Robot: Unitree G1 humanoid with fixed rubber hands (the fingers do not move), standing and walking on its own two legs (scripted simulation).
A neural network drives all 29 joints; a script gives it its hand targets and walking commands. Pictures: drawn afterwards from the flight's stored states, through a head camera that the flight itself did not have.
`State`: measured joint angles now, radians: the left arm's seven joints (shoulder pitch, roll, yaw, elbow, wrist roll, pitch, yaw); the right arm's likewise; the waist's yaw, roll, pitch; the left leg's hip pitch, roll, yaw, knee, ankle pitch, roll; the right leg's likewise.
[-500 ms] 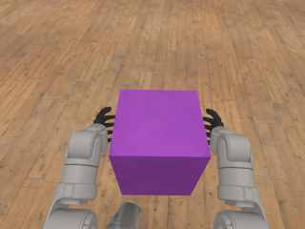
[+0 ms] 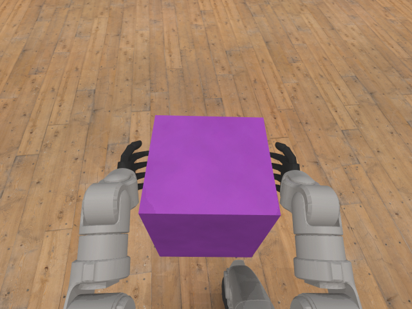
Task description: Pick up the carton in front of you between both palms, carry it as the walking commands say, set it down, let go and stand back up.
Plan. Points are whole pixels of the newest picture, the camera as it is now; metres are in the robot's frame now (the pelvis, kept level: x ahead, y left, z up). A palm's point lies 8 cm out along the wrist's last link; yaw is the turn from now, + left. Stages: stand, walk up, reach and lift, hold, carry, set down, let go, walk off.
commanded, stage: carry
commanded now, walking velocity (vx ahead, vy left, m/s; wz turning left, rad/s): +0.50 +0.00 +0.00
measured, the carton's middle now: (207, 192) +0.35 -0.03 -0.02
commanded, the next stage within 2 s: none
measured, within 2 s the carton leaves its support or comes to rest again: neither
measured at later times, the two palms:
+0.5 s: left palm (132, 65) +0.59 +0.12 +0.12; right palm (265, 62) +0.61 -0.18 +0.12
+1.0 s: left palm (126, 16) +0.84 +0.16 +0.10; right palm (234, 14) +0.83 -0.14 +0.12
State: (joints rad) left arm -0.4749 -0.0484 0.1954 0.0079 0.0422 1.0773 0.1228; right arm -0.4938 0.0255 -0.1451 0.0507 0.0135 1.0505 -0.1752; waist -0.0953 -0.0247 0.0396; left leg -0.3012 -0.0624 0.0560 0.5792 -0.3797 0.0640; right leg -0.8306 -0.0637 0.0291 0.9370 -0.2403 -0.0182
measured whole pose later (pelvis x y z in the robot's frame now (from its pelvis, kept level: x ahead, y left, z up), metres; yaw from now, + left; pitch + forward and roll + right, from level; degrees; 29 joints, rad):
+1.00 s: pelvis +0.58 +0.02 +0.03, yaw -2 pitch +3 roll -2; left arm -0.10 -0.13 0.08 -0.31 0.13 1.19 0.08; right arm -0.11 0.13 -0.10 -0.28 -0.10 1.16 -0.09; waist -0.02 -0.01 -0.13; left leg -0.12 0.00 0.16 0.23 -0.18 0.08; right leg -0.64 -0.12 -0.07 0.81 -0.13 0.04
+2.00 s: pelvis +1.20 +0.02 +0.03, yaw -1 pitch +4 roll -1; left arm -0.14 -0.13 0.09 -0.36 0.12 1.22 0.09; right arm -0.14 0.13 -0.11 -0.34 -0.10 1.19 -0.09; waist -0.02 -0.03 -0.07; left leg -0.21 0.04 0.19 0.31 -0.18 0.05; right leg -0.57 -0.10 -0.09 0.94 -0.24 0.02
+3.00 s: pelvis +1.75 +0.00 +0.01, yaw +0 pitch +3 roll +1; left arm -0.18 -0.14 0.11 -0.37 0.12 1.23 0.08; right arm -0.18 0.14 -0.11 -0.35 -0.12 1.20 -0.09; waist -0.01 -0.03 -0.04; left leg -0.30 0.03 0.19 0.43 -0.19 0.04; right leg -0.21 -0.06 -0.12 0.46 -0.28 0.01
